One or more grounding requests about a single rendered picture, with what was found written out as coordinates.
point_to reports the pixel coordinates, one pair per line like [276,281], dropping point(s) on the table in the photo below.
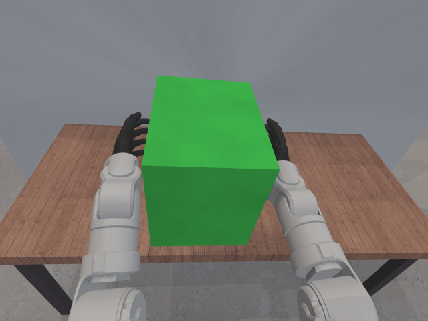
[367,211]

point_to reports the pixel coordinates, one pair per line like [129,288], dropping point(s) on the carton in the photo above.
[208,164]

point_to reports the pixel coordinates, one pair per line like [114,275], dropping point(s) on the right robot hand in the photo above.
[277,140]

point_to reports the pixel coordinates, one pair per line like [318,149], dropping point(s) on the left robot forearm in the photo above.
[113,245]

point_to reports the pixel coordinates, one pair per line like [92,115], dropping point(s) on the right robot upper arm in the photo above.
[334,299]

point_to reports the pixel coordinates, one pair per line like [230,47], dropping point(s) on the right robot forearm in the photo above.
[314,254]

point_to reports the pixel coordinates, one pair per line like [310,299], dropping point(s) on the left robot upper arm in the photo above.
[114,304]

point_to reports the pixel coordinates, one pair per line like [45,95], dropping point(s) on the left robot hand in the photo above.
[125,141]

